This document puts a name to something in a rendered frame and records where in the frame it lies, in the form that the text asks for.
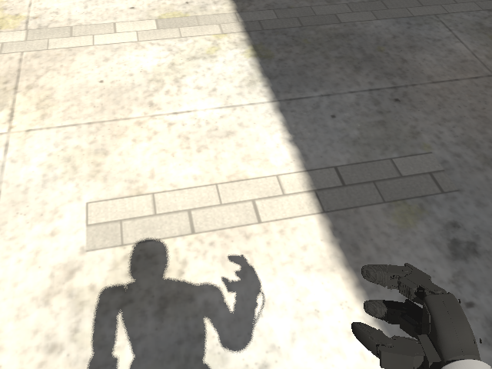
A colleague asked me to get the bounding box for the right robot hand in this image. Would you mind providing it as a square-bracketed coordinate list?
[351, 263, 482, 369]

